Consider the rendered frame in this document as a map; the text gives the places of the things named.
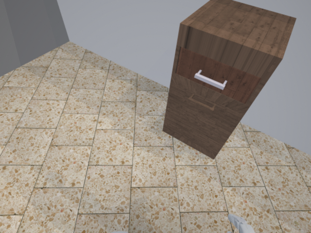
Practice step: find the drawer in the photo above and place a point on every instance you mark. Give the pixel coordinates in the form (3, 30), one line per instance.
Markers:
(240, 85)

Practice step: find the cabinet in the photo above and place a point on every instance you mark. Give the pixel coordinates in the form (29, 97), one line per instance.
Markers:
(242, 36)

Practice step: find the handle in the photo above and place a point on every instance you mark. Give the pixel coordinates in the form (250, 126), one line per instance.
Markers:
(210, 81)
(201, 105)

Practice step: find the right robot hand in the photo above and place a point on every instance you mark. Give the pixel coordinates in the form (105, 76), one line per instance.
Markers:
(240, 224)

